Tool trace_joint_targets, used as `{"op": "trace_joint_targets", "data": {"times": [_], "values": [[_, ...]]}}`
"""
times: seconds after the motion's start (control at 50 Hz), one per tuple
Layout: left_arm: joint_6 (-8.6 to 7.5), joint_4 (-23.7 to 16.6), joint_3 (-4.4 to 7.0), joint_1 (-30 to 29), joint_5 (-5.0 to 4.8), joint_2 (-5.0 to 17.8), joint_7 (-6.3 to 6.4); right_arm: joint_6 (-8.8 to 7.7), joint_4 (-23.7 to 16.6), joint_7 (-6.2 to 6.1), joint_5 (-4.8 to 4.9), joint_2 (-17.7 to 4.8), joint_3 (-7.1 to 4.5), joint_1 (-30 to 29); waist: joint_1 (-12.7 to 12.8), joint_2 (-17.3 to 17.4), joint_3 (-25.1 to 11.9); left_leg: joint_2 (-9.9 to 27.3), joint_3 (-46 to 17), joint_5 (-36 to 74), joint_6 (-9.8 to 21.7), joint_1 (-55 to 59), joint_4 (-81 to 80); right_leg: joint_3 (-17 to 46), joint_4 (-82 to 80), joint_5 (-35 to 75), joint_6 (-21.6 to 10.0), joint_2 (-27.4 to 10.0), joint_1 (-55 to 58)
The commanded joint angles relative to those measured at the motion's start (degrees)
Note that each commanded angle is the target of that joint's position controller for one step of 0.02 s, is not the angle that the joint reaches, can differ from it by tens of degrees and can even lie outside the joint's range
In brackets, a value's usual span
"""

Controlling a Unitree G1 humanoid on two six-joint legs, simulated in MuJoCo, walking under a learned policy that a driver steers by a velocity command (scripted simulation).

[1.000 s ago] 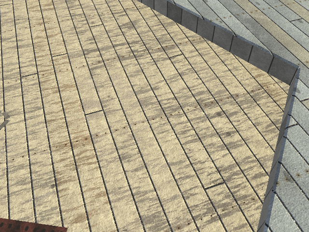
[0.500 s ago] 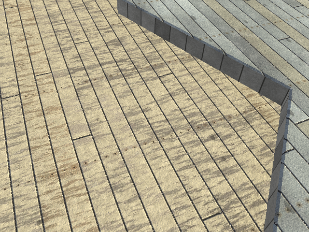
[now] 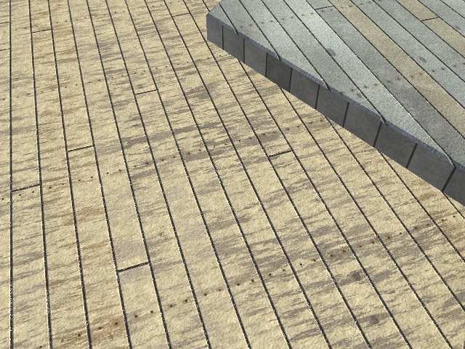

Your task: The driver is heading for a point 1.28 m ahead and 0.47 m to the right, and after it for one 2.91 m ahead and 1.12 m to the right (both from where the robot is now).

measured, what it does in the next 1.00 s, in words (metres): walks ahead, turning right: left foot, then right foot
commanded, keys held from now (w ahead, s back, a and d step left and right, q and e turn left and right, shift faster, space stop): w+e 0.96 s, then w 0.04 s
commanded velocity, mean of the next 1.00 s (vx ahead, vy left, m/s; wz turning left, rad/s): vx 0.50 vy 0.00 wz -0.52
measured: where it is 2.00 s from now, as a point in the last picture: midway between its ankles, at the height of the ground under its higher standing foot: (368, 231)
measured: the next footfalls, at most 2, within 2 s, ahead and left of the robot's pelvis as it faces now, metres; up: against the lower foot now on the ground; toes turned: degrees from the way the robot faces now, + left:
left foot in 0.24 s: +0.32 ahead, +0.15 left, +0.00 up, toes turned -8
right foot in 0.80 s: +0.50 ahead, -0.18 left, +0.00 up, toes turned -31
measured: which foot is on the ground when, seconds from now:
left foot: up 0.00-0.22, down 0.24-0.80, up 0.82-1.00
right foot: down 0.00-0.26, up 0.28-0.78, down 0.80-1.00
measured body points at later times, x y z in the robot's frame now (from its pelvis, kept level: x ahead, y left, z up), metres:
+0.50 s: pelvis +0.26 +0.06 +0.00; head +0.28 +0.06 +0.45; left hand +0.46 +0.29 -0.12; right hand +0.24 -0.22 -0.12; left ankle +0.28 +0.16 -0.75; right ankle +0.29 -0.12 -0.66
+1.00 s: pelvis +0.48 -0.10 +0.00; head +0.51 -0.13 +0.44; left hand +0.71 +0.09 -0.11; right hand +0.47 -0.42 -0.11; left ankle +0.61 +0.04 -0.66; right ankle +0.46 -0.16 -0.75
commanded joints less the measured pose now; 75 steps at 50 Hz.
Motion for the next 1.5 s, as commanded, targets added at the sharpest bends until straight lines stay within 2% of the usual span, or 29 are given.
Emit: {"op": "trace_joint_targets", "data": {"times": [0.02,0.14,0.22,0.24,0.26,0.28,0.3,0.32,0.38,0.58,0.68,0.74,0.78,0.8,0.82,0.84,0.86,0.9,0.98,1.12,1.14,1.22,1.28,1.3,1.32,1.34,1.38,1.4,1.5], "values": [[-0.37,-4.30,1.59,-1.24,-0.29,8.74,1.39,-0.27,-3.54,0.18,-0.30,-1.83,-0.29,-2.03,-1.90,-4.29,3.38,-0.77,0.25,9.33,-1.60,0.31,-13.38,12.52,-8.96,7.25,-9.75,-14.49,-4.56],[0.42,-3.94,2.22,4.38,-1.52,9.75,2.16,-1.20,-6.78,1.83,0.83,-3.14,0.12,-12.45,0.96,-6.63,3.77,-5.08,0.20,12.16,-2.30,7.44,-28.20,15.02,-3.73,2.12,-7.73,-15.48,-1.12],[1.31,-5.33,2.74,2.16,-1.27,10.03,2.56,-2.27,-5.17,1.88,0.80,-7.76,-1.76,-3.55,-5.13,-7.86,-0.51,-6.23,0.53,3.48,0.10,21.77,-32.78,17.78,7.28,6.27,-4.92,-15.06,0.32],[1.25,-6.85,1.89,0.64,-0.65,7.56,2.30,-2.58,-3.29,1.44,0.11,-10.91,-2.98,6.20,-9.49,-5.15,-7.78,-1.32,-3.67,2.35,3.09,35.81,-31.87,15.20,20.80,6.00,-3.09,-11.07,-5.19],[0.59,-8.79,0.42,4.59,-0.42,1.86,2.15,-2.36,-2.50,1.20,-1.03,-16.69,-4.38,14.17,-9.59,8.04,-17.65,12.08,-21.67,-2.35,9.27,57.78,-33.29,7.54,41.67,-9.23,0.77,-2.68,-23.36],[-0.11,-9.75,0.03,7.88,-2.06,1.90,2.04,-2.05,-2.06,1.73,-1.44,-14.91,-3.87,15.28,-7.96,19.30,-21.89,18.14,-40.92,-11.60,13.84,61.71,-40.87,9.74,54.52,-25.87,1.05,-2.15,-34.76],[-0.04,-9.34,1.67,5.31,-3.02,8.40,2.27,-2.24,-3.56,1.83,-1.20,-8.84,-2.28,10.64,-7.48,10.83,-14.36,16.02,-34.80,-13.68,11.33,54.55,-41.64,12.48,60.08,-21.81,0.54,-5.69,-37.91],[0.43,-10.05,2.13,1.54,-2.64,9.34,2.46,-2.08,-4.28,1.91,-0.68,-6.35,-1.47,6.74,-6.60,4.97,-8.93,13.90,-24.87,-9.43,9.00,46.40,-41.98,10.82,60.07,-16.45,0.46,-8.24,-37.17],[2.16,-10.73,2.69,-0.19,-1.30,6.30,2.13,-1.86,-3.40,2.34,-0.96,-4.00,-0.80,1.85,-3.28,3.47,-1.03,7.23,-8.27,4.43,6.45,30.68,-46.64,9.72,53.62,-8.38,1.04,-12.61,-29.63],[3.27,-17.76,2.22,-13.92,-0.90,4.30,-0.25,-1.26,-0.53,0.56,-0.81,-9.21,-2.62,6.03,-5.43,0.48,2.74,7.40,8.33,11.65,7.63,34.55,-50.95,5.48,31.62,10.20,2.16,-12.13,-33.87],[3.31,-22.02,1.80,-21.55,-1.09,4.43,-2.02,0.33,0.64,0.48,0.29,-11.09,-3.22,9.62,-7.43,0.66,5.61,9.39,12.32,14.18,6.38,41.50,-48.01,0.94,24.21,5.07,0.31,-11.05,-34.09],[3.68,-22.96,2.97,-18.59,-1.03,6.86,-2.37,1.34,0.13,0.30,0.92,-13.50,-3.82,8.41,-3.99,3.24,1.85,9.47,15.20,38.24,4.79,43.16,-38.21,-3.86,22.72,-3.13,-2.73,-6.21,-24.41],[3.91,-18.88,6.14,-2.53,-1.31,12.12,-1.53,2.13,-0.63,0.04,1.22,-13.68,-3.65,6.95,4.80,1.96,-6.90,6.09,17.85,45.41,2.06,36.85,-16.58,-5.55,17.21,-0.45,-6.52,-0.55,-1.89],[4.50,-17.07,8.15,5.56,-1.27,18.02,-0.09,1.61,-2.23,0.09,-0.57,-10.45,-2.42,7.94,6.87,-6.93,-11.82,3.10,17.73,19.38,-0.98,19.91,2.77,10.59,15.84,-0.17,-10.40,-10.45,15.78],[3.69,-18.84,8.26,1.99,-1.16,23.14,-0.19,-0.73,-6.23,0.86,-0.90,-3.20,0.00,11.58,-0.52,-18.98,-18.68,-9.28,7.87,-25.04,-3.61,-3.59,21.51,46.32,5.84,-11.21,-22.47,-24.21,31.21],[3.07,-19.21,6.51,4.32,-0.56,17.19,-0.59,-3.20,-7.35,1.64,1.55,-8.80,-0.97,4.09,4.39,-10.46,-19.72,-7.53,-2.22,-23.38,-2.12,-10.17,25.25,48.87,-0.11,-12.37,-20.54,-24.77,31.09],[2.42,-18.80,5.57,2.31,-0.33,13.98,-0.66,-3.93,-8.54,1.94,2.79,-9.71,-1.20,0.83,3.55,-8.99,-12.23,-5.10,-1.53,-18.36,-0.47,-13.17,22.59,39.49,0.64,-7.28,-17.61,-22.85,25.55],[2.08,-20.55,4.07,-6.31,-0.77,9.61,-0.60,-3.29,-6.93,0.93,-0.13,-9.69,-1.65,1.70,-1.78,-1.64,-5.35,-0.57,-1.42,-10.69,-0.51,-4.64,11.89,26.15,0.32,3.57,-12.94,-17.38,8.50],[1.50,-21.19,4.15,-7.25,-0.23,11.15,0.68,-0.75,-7.99,1.17,-1.14,-8.02,-1.85,2.74,-4.85,-3.06,-3.15,-0.55,-0.39,-5.13,-3.64,2.31,2.26,19.52,-2.90,14.52,-13.44,-14.46,-3.17],[1.54,-17.83,3.83,0.23,-0.61,11.78,2.06,-1.04,-11.56,2.66,-0.38,-4.80,-0.04,-10.55,1.28,-6.68,0.70,-4.64,1.96,17.95,-3.45,5.49,-24.03,13.79,-3.67,7.35,-8.73,-11.81,-3.48],[1.34,-16.14,3.52,3.50,0.89,11.33,0.92,1.59,-10.83,3.85,-3.89,-2.83,1.03,-7.71,0.90,-9.99,0.72,-4.69,5.57,16.86,-2.93,7.44,-23.01,12.71,-4.12,10.15,-7.00,-10.52,-2.18],[1.39,-15.63,3.60,4.14,2.01,11.69,1.08,2.51,-12.95,4.45,-3.03,-6.37,0.18,-9.68,0.81,-8.11,2.76,-5.19,4.21,6.55,-0.40,7.05,-26.61,16.09,-0.11,17.09,-5.80,-14.79,5.53],[1.44,-15.30,3.60,2.06,2.36,12.54,1.66,1.30,-9.13,3.08,-3.00,-8.24,-0.88,3.62,-5.41,-5.49,-2.80,-8.44,5.21,-0.39,2.65,22.34,-32.96,13.63,15.69,32.27,-3.87,-12.45,8.10],[1.17,-16.29,2.64,2.12,2.05,9.94,1.44,0.68,-7.73,2.22,-3.86,-11.01,-1.56,12.66,-8.96,-1.24,-10.23,-0.68,-2.45,-1.72,5.34,35.65,-32.98,10.92,29.80,24.36,-2.81,-9.35,1.67],[1.09,-17.42,1.81,9.41,-0.71,5.99,1.16,0.85,-7.21,1.90,-4.53,-18.42,-3.59,17.25,-6.82,13.46,-16.90,13.55,-27.99,-6.89,13.14,52.25,-36.89,4.53,49.85,-2.22,0.13,0.27,-18.35],[1.22,-15.85,2.22,8.10,1.15,9.27,1.35,1.57,-6.75,2.64,-2.76,-14.92,-3.11,15.15,-6.30,10.22,-14.88,14.80,-38.67,-10.38,13.86,50.70,-42.76,8.53,55.26,-20.29,-0.52,0.89,-26.63],[1.52,-15.90,2.04,0.72,1.73,9.43,0.62,1.82,-7.73,3.04,-1.95,-7.46,-1.18,8.02,-4.53,-0.59,-3.66,10.30,-23.54,-11.99,11.66,37.76,-44.55,8.81,54.24,-12.62,-1.06,-4.86,-27.20],[1.89,-16.04,1.90,-0.61,2.06,8.62,0.26,1.68,-7.22,2.92,-1.90,-6.02,-0.62,7.11,-3.46,0.27,-1.02,7.62,-18.11,-8.00,9.92,34.05,-46.31,7.66,50.47,-10.87,-0.92,-7.00,-26.09],[3.23,-14.77,1.07,-1.43,3.04,6.45,-0.47,-0.08,-3.54,3.15,-0.95,-6.98,-0.65,10.74,-2.20,2.38,0.19,3.67,-6.74,12.25,9.86,31.57,-49.33,3.85,44.37,-5.04,1.52,-8.99,-24.84]]}}
Keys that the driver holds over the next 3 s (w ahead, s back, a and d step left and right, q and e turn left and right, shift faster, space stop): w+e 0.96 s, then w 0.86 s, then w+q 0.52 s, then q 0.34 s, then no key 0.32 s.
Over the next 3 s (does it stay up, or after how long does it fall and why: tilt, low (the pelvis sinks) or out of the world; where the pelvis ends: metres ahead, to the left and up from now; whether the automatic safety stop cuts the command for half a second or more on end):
stays up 1.37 -0.47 0.12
